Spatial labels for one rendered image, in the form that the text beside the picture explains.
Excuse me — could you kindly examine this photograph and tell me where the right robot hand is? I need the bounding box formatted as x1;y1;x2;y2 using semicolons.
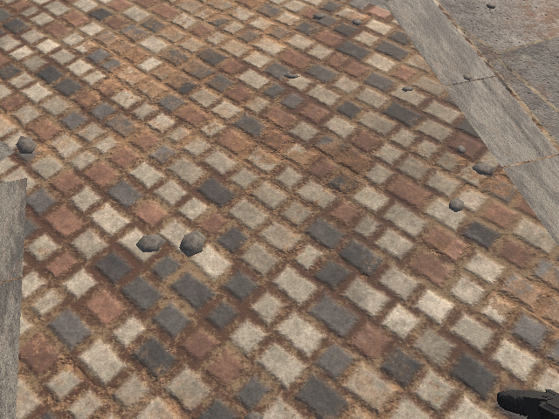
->
497;389;559;419

